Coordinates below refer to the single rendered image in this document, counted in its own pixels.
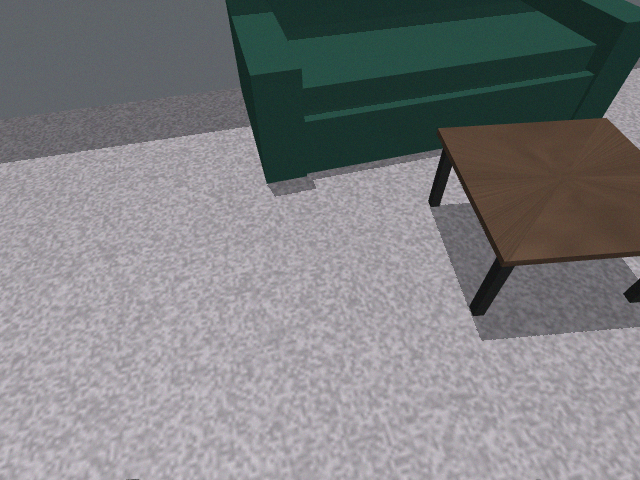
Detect sofa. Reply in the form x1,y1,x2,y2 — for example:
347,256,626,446
225,0,640,184

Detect coffee table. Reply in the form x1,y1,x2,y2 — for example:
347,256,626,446
428,118,640,316

